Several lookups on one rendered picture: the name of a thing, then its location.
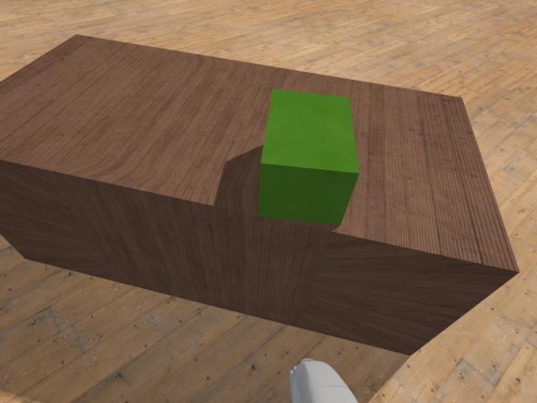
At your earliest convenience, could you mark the pedestal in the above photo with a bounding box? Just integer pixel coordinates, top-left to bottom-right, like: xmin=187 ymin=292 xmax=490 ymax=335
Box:
xmin=0 ymin=34 xmax=519 ymax=356

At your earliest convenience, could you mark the right robot thigh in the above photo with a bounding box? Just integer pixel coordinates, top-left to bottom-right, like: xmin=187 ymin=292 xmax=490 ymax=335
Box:
xmin=289 ymin=361 xmax=358 ymax=403

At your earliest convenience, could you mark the carton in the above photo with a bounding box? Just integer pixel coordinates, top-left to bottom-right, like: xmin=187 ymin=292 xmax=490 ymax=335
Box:
xmin=258 ymin=89 xmax=360 ymax=225

